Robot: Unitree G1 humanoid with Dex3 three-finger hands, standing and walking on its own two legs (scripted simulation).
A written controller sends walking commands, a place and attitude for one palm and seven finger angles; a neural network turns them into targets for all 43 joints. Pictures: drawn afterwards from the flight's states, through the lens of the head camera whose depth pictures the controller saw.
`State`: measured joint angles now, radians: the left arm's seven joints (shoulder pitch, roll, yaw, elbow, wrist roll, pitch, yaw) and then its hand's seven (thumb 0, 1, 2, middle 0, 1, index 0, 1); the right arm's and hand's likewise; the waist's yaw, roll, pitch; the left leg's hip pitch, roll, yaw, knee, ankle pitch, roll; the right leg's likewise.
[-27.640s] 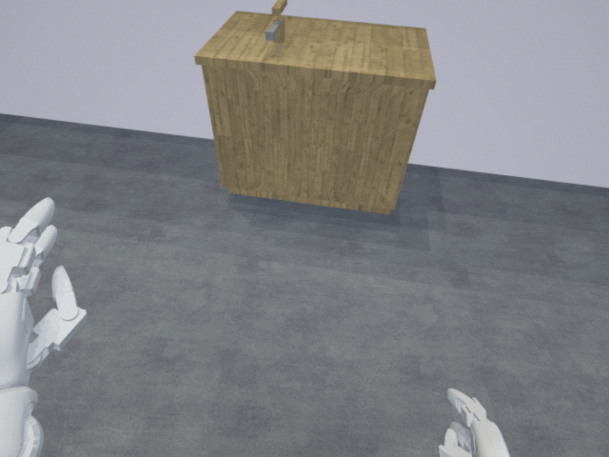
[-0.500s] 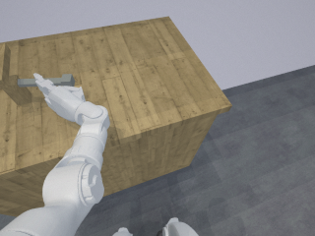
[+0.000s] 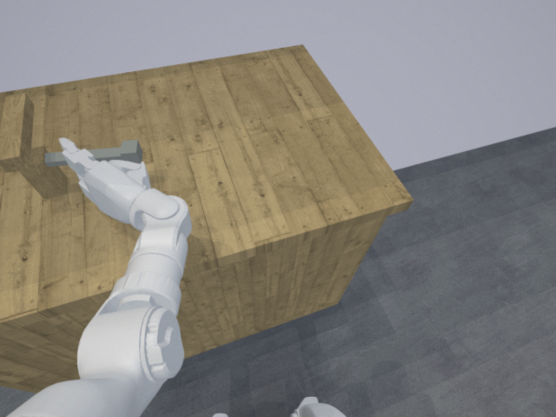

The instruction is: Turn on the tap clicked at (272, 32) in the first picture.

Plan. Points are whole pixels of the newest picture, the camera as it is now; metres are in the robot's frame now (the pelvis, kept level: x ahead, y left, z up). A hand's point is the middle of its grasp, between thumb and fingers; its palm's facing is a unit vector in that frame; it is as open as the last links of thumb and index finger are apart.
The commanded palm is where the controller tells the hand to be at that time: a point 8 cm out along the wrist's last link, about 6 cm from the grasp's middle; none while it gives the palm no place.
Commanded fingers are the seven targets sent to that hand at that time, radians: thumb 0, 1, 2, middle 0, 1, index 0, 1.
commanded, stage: lift the hand up off the lever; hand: left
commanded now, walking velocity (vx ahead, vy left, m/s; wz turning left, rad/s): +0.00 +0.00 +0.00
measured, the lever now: (131, 153) +0.51 +0.21 +0.06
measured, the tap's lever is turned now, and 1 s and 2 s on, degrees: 79 79 79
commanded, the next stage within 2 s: draw the hand back beside the body in 1.92 s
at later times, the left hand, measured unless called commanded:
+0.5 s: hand (139, 169) +0.46 +0.18 +0.09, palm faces +0.80 -0.58 -0.12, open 7.8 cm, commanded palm +0.40 +0.19 +0.10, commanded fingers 0.00 0.90 0.90 -0.15 -0.15 -0.15 -0.15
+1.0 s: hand (128, 165) +0.44 +0.19 +0.11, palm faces +0.82 -0.57 -0.10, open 7.8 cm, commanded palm +0.39 +0.20 +0.12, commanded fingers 0.00 0.90 0.90 -0.15 -0.15 -0.15 -0.15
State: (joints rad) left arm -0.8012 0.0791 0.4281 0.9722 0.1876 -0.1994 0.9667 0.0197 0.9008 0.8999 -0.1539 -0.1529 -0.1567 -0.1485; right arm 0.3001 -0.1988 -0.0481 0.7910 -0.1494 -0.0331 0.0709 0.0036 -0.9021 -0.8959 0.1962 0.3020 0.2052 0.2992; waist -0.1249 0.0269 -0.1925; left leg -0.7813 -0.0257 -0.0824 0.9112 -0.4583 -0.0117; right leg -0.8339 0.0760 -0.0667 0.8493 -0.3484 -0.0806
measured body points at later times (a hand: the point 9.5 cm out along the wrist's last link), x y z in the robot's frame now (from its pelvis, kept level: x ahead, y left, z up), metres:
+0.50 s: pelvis +0.00 +0.00 +0.01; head +0.05 +0.00 +0.45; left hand +0.41 +0.21 +0.10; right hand +0.07 -0.24 -0.13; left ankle -0.02 +0.13 -0.69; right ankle +0.03 -0.07 -0.69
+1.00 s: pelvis -0.01 +0.00 +0.02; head +0.04 -0.01 +0.46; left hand +0.40 +0.21 +0.12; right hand +0.07 -0.25 -0.12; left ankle -0.02 +0.13 -0.69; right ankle +0.03 -0.07 -0.69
